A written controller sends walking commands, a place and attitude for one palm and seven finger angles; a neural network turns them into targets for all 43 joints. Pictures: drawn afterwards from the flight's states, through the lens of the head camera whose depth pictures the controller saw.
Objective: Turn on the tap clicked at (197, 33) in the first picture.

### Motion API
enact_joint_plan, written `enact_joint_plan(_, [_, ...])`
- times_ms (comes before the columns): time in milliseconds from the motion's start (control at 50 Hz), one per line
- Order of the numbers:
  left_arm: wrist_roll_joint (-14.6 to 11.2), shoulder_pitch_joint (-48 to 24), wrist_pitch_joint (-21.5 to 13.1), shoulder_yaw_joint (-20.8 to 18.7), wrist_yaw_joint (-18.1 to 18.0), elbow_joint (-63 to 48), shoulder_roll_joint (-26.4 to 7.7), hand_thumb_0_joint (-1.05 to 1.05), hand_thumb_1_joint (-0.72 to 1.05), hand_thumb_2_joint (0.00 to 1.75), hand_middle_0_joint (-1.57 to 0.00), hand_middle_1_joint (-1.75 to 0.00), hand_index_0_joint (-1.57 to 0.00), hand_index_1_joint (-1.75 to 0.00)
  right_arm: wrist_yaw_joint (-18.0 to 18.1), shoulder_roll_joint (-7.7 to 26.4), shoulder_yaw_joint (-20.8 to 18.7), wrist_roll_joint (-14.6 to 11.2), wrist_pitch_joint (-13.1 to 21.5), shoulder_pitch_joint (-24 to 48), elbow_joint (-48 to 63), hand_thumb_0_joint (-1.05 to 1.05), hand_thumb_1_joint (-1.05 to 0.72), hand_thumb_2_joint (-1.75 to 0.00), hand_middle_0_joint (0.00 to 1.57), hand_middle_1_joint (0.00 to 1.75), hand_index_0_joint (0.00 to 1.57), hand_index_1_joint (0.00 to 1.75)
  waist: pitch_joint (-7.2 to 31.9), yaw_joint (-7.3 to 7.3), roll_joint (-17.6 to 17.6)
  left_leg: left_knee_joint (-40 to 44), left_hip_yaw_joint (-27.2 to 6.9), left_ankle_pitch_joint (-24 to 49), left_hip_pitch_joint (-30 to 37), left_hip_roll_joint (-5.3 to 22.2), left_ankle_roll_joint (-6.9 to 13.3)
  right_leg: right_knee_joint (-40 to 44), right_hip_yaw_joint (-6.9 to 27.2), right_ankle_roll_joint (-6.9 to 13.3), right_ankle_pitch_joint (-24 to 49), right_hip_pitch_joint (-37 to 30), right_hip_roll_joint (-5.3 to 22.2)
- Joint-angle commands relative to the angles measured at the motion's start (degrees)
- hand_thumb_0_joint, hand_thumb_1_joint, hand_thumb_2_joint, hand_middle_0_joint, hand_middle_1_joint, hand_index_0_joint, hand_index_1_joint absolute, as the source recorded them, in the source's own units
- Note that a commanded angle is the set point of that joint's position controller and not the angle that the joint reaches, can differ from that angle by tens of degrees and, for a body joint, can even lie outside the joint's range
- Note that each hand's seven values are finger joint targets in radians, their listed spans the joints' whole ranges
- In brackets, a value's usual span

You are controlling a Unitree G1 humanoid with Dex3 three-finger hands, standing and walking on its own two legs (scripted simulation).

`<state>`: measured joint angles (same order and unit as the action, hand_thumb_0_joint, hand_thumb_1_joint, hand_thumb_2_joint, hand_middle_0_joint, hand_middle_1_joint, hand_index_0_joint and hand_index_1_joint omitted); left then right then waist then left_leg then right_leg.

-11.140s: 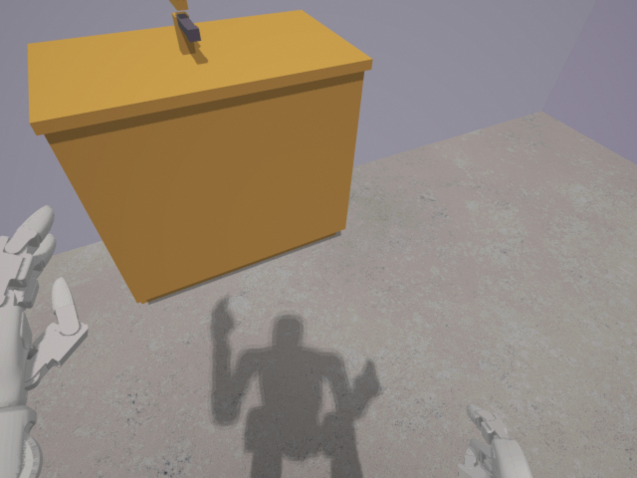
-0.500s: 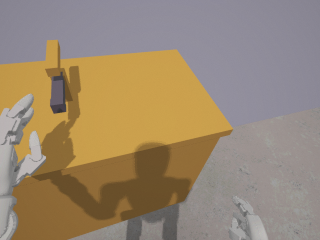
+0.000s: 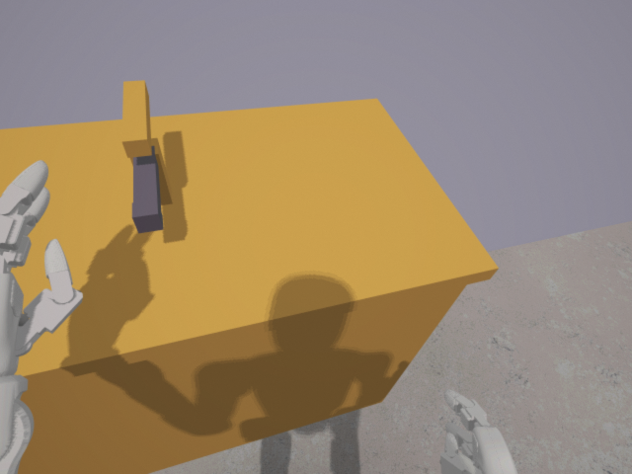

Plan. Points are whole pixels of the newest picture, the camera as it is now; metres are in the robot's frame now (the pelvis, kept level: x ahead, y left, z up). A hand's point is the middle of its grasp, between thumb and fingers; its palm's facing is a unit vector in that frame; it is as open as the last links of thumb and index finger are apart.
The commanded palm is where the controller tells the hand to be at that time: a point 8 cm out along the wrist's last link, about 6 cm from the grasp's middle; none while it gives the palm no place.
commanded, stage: come to a stop and stand still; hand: left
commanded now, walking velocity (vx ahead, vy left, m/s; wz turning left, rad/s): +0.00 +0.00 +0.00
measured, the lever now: (147, 216) +0.36 +0.25 +0.12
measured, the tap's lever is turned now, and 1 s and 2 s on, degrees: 0 0 0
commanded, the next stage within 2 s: look again from close up in 0.68 s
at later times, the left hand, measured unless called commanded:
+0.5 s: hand (117, 288) +0.23 +0.22 +0.16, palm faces +0.40 -0.84 -0.36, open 7.4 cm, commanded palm +0.18 +0.25 +0.18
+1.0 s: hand (122, 296) +0.23 +0.22 +0.16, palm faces +0.39 -0.84 -0.37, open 7.4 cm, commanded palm +0.17 +0.25 +0.18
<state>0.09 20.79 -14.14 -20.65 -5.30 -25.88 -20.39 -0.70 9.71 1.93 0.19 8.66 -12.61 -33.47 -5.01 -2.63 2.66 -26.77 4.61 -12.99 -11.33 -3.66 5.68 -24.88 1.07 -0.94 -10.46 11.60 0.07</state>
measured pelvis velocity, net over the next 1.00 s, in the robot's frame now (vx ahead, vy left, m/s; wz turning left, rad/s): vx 0.02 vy -0.03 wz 0.02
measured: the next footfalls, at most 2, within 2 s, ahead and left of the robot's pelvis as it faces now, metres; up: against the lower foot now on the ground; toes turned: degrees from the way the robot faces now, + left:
none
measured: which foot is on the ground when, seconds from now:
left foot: down 0.00-1.00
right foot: down 0.00-1.00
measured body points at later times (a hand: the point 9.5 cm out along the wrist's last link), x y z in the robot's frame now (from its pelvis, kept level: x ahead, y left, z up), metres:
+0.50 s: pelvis +0.02 -0.03 +0.00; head +0.04 -0.01 +0.45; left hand +0.20 +0.26 +0.18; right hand +0.21 -0.25 -0.06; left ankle +0.02 +0.04 -0.74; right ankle +0.04 -0.14 -0.74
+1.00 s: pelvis +0.02 -0.03 +0.00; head +0.03 -0.02 +0.45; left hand +0.20 +0.26 +0.18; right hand +0.20 -0.26 -0.07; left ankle +0.02 +0.04 -0.74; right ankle +0.04 -0.14 -0.74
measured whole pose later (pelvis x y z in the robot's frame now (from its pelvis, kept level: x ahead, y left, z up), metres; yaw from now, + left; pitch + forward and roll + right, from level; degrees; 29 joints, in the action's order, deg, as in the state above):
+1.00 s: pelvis +0.02 -0.03 +0.00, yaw +1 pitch -1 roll -1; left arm -2.7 25.4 -10.7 -19.3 -6.1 -26.2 -20.7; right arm 1.8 11.7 0.9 -0.7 5.3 -11.4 -33.2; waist -3.0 -1.5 0.8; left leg -25.0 2.6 -13.0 -10.7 -1.6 3.2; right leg -21.9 -0.8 1.0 -10.4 10.2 -2.0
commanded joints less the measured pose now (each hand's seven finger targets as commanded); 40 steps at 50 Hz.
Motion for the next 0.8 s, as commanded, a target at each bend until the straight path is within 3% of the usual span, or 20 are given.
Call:
enact_joint_plan(0, [-0.9,-4.0,-3.3,-4.8,-1.1,-12.0,-8.8,0.0,0.9,0.9,-0.2,-0.3,-0.2,-0.3,0.7,8.9,-4.5,-0.6,2.2,4.5,8.7,0.0,-0.9,-0.9,0.2,0.3,0.2,0.3,9.4,1.16,-7.5,8.7,-9.9,9.7,1.0,11.1,-7.9,0.4,-0.8,2.0,3.9,-4.4,0.8])
enact_joint_plan(80, [-1.7,-1.9,-2.5,-5.1,-1.0,-12.3,-9.0,0.0,0.9,0.9,-0.2,-0.3,-0.2,-0.3,0.9,8.8,-4.6,-1.0,1.4,5.0,9.4,0.0,-0.9,-0.9,0.2,0.3,0.2,0.3,11.1,1.31,-6.0,6.0,-8.4,15.5,2.4,9.9,-7.8,1.2,-0.2,2.2,8.7,-5.7,1.5])
enact_joint_plan(140, [-1.8,-1.7,-2.4,-6.2,-1.3,-14.3,-10.3,0.0,0.9,0.9,-0.2,-0.3,-0.2,-0.3,1.2,8.8,-4.4,-1.2,1.1,6.0,9.4,0.0,-0.9,-0.9,0.2,0.3,0.2,0.3,11.2,1.29,-8.0,5.7,-7.8,15.4,2.6,9.2,-7.5,1.1,0.4,2.4,10.1,-5.6,1.7])
enact_joint_plan(160, [-2.2,-1.0,-2.3,-5.2,-1.3,-13.1,-9.0,0.0,0.9,0.9,-0.2,-0.3,-0.2,-0.3,1.3,8.7,-4.2,-1.0,0.8,5.5,9.3,0.0,-0.9,-0.9,0.2,0.3,0.2,0.3,11.4,1.37,-6.9,5.5,-8.0,15.3,2.1,9.2,-7.1,1.3,0.0,2.3,10.1,-6.0,1.8])
enact_joint_plan(240, [-2.2,-1.1,-2.2,-6.8,-1.7,-15.8,-11.1,0.0,0.9,0.9,-0.2,-0.3,-0.2,-0.3,1.8,8.8,-4.4,-1.2,0.7,6.4,9.7,0.0,-0.9,-0.9,0.2,0.3,0.2,0.3,12.0,1.26,-7.7,4.9,-7.8,15.2,2.7,8.8,-6.6,1.3,1.2,2.6,11.9,-6.4,2.3])
enact_joint_plan(260, [-2.6,-0.5,-2.2,-5.3,-1.6,-14.2,-9.2,0.0,0.9,0.9,-0.2,-0.3,-0.2,-0.3,1.8,8.8,-4.2,-1.0,0.5,6.0,9.6,0.0,-0.9,-0.9,0.2,0.3,0.2,0.3,11.8,1.31,-7.2,5.1,-8.0,14.3,2.0,8.7,-6.4,1.6,1.0,2.6,11.3,-6.4,2.4])
enact_joint_plan(340, [-2.8,0.2,-1.8,-6.4,-1.9,-14.5,-10.3,0.0,0.9,0.9,-0.2,-0.3,-0.2,-0.3,2.2,8.9,-4.4,-1.3,0.4,6.4,9.6,0.0,-0.9,-0.9,0.2,0.3,0.2,0.3,11.9,1.37,-5.9,4.4,-8.0,13.7,2.2,8.2,-5.9,2.3,2.3,2.9,13.4,-6.7,3.0])
enact_joint_plan(360, [-3.1,0.8,-1.6,-5.2,-1.7,-12.1,-8.9,0.0,0.9,0.9,-0.2,-0.3,-0.2,-0.3,2.2,8.9,-4.2,-1.0,0.2,6.2,9.4,0.0,-0.9,-0.9,0.2,0.3,0.2,0.3,11.1,1.38,-5.3,4.8,-7.7,12.0,1.8,8.2,-5.5,3.1,2.4,2.7,12.2,-5.9,3.1])
enact_joint_plan(440, [-3.0,-0.4,-1.2,-5.8,-2.0,-12.8,-10.2,0.0,0.9,0.9,-0.2,-0.3,-0.2,-0.3,2.5,9.0,-4.2,-1.2,0.2,7.0,9.4,0.0,-0.9,-0.9,0.2,0.3,0.2,0.3,10.6,1.34,-5.9,5.4,-8.0,8.8,1.7,8.0,-5.0,4.3,3.6,2.8,10.5,-5.3,3.5])
enact_joint_plan(460, [-3.1,-0.2,-1.2,-4.2,-1.8,-11.7,-8.5,0.0,0.9,0.9,-0.2,-0.3,-0.2,-0.3,2.5,9.1,-4.1,-0.9,0.0,6.5,9.2,0.0,-0.9,-0.9,0.2,0.3,0.2,0.3,10.5,1.45,-5.1,5.5,-8.1,8.6,1.3,7.8,-4.8,4.3,3.2,2.8,10.0,-5.4,3.3])
enact_joint_plan(500, [-3.1,-0.7,-1.1,-4.6,-1.8,-12.2,-9.3,0.0,0.9,0.9,-0.2,-0.3,-0.2,-0.3,2.6,9.2,-4.3,-1.0,0.1,6.6,9.5,0.0,-0.9,-0.9,0.2,0.3,0.2,0.3,10.1,1.32,-5.4,5.8,-8.1,6.8,0.9,7.9,-4.6,5.0,3.8,2.7,8.8,-5.3,3.5])
enact_joint_plan(540, [-3.0,-0.7,-0.9,-5.9,-2.1,-13.2,-10.7,0.0,0.9,0.9,-0.2,-0.3,-0.2,-0.3,2.8,9.0,-4.1,-1.2,0.1,7.4,9.4,0.0,-0.9,-0.9,0.2,0.3,0.2,0.3,10.6,1.29,-5.8,5.8,-8.1,7.2,1.6,8.0,-4.5,5.1,3.9,2.7,9.0,-5.1,3.6])
enact_joint_plan(560, [-3.2,-0.3,-0.9,-4.3,-1.9,-11.8,-8.8,0.0,0.9,0.9,-0.2,-0.3,-0.2,-0.3,2.7,9.0,-4.0,-0.9,-0.1,6.8,9.2,0.0,-0.9,-0.9,0.2,0.3,0.2,0.3,10.4,1.38,-5.1,6.0,-8.2,7.1,1.1,7.8,-4.4,5.2,3.5,2.7,8.4,-5.2,3.4])
enact_joint_plan(640, [-3.3,0.4,-0.6,-6.3,-2.1,-12.6,-10.9,0.0,0.9,0.9,-0.2,-0.3,-0.2,-0.3,2.8,9.0,-4.1,-1.2,0.0,7.4,9.3,0.0,-0.9,-0.9,0.2,0.3,0.2,0.3,10.3,1.23,-5.1,5.9,-8.2,6.8,1.3,7.8,-4.4,5.8,4.0,2.7,8.3,-5.1,3.8])
enact_joint_plan(660, [-3.5,0.5,-0.6,-4.3,-1.8,-11.5,-8.8,0.0,0.9,0.9,-0.2,-0.3,-0.2,-0.3,2.8,9.0,-3.9,-1.0,-0.2,6.9,9.2,0.0,-0.9,-0.9,0.2,0.3,0.2,0.3,10.0,1.37,-5.0,6.2,-8.2,6.0,0.9,7.7,-4.3,6.0,3.9,2.7,7.2,-5.0,3.6])
enact_joint_plan(740, [-3.3,0.3,-0.4,-5.7,-2.0,-12.7,-10.5,0.0,0.9,0.9,-0.2,-0.3,-0.2,-0.3,2.9,8.9,-4.1,-1.4,-0.1,7.5,9.2,0.0,-0.9,-0.9,0.2,0.3,0.2,0.3,10.0,1.31,-5.7,6.3,-8.1,5.5,1.6,7.9,-4.2,6.2,4.2,2.6,6.9,-4.4,3.6])
enact_joint_plan(760, [-3.4,0.0,-0.4,-4.1,-1.9,-11.9,-8.7,0.0,0.9,0.9,-0.2,-0.3,-0.2,-0.3,2.9,9.1,-4.0,-1.0,-0.2,6.8,9.1,0.0,-0.9,-0.9,0.2,0.3,0.2,0.3,10.0,1.45,-5.7,6.7,-8.4,5.3,1.0,7.9,-4.2,6.0,3.7,2.6,6.3,-4.8,3.3])
enact_joint_plan(780, [-3.2,-0.4,-0.4,-4.7,-2.0,-13.0,-9.7,0.0,0.9,0.9,-0.2,-0.3,-0.2,-0.3,2.9,9.0,-4.3,-1.2,0.0,6.9,9.4,0.0,-0.9,-0.9,0.2,0.3,0.2,0.3,10.1,1.36,-6.1,6.8,-8.6,5.6,1.2,8.2,-4.3,5.6,3.9,2.6,6.9,-5.0,3.3])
